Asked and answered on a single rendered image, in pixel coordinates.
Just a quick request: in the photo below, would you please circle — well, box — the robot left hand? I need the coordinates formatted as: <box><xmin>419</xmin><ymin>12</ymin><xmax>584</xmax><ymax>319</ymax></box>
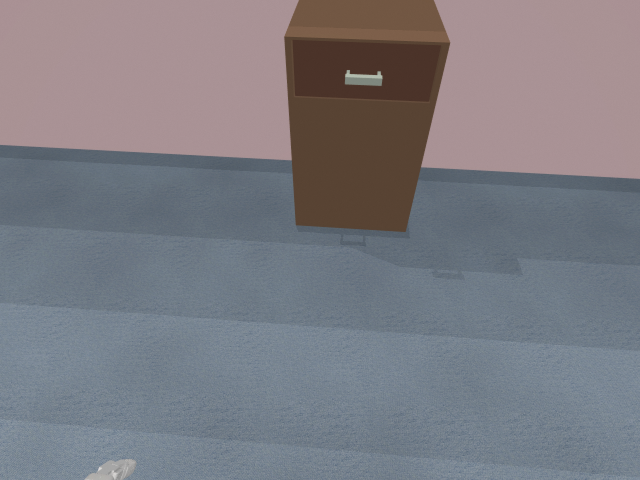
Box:
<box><xmin>85</xmin><ymin>459</ymin><xmax>136</xmax><ymax>480</ymax></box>

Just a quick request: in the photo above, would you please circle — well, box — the cabinet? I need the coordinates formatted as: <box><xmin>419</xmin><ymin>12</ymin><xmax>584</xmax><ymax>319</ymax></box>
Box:
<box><xmin>284</xmin><ymin>0</ymin><xmax>450</xmax><ymax>232</ymax></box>

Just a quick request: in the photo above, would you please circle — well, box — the drawer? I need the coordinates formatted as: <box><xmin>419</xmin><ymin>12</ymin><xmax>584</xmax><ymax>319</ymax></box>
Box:
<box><xmin>293</xmin><ymin>40</ymin><xmax>441</xmax><ymax>102</ymax></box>

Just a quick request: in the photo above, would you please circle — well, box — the handle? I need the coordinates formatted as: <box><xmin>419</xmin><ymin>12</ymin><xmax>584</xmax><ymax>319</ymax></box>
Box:
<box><xmin>345</xmin><ymin>70</ymin><xmax>382</xmax><ymax>86</ymax></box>

